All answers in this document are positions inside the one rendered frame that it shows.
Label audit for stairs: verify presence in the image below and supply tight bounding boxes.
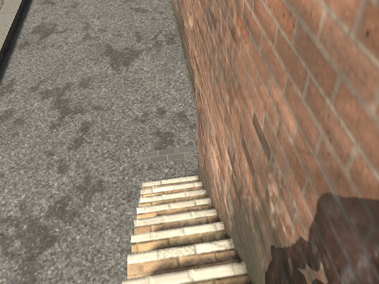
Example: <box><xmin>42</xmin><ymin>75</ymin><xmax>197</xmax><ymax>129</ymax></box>
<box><xmin>122</xmin><ymin>175</ymin><xmax>250</xmax><ymax>284</ymax></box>

